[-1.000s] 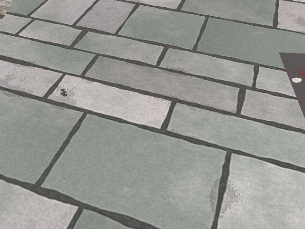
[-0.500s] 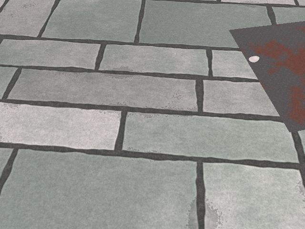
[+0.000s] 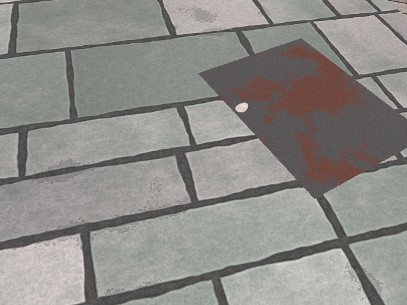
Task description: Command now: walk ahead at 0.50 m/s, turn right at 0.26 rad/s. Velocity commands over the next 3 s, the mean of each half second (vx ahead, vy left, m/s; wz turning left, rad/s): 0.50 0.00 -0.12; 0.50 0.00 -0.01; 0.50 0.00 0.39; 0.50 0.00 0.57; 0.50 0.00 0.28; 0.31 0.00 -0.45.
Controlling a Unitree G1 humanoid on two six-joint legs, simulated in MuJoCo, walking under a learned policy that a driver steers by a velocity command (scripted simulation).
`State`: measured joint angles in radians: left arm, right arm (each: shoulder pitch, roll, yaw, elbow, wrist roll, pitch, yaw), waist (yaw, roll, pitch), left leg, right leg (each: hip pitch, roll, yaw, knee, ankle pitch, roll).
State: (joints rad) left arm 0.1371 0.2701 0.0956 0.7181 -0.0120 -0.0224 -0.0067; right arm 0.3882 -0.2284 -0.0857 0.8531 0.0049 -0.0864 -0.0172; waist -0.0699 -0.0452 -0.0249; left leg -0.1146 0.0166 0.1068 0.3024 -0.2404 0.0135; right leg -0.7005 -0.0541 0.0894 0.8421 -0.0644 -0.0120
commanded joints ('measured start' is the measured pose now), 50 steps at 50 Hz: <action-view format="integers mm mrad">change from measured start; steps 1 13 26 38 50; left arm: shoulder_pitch -125 186 210 178 -69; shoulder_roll -6 105 125 127 36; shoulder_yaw -16 17 11 -7 -12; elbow -88 17 126 126 70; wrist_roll -1 2 -10 -30 11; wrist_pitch -24 -40 -69 -83 -52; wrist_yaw -18 -6 8 5 13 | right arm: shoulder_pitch -40 -131 -411 -85 -90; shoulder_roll -164 -165 -72 -189 -174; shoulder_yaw -37 -8 24 -10 1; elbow -48 -47 -111 -33 27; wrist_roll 16 37 11 9 3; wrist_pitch -11 -51 -1 -6 -13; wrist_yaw -2 20 35 45 16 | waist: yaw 12 167 126 -26 34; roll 135 -79 -13 187 99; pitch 45 -145 75 -156 59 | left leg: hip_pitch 10 -729 -499 325 -37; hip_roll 226 93 75 316 161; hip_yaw -133 -161 -115 -636 -218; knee -126 994 316 -9 -184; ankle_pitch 203 -176 365 -114 266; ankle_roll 151 20 -8 240 187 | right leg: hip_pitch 28 899 550 -85 37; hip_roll -2 -246 -134 10 -66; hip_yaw -64 340 -10 8 -47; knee -147 -541 -712 456 -123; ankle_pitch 61 -105 69 -400 146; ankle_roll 3 -282 -195 -35 18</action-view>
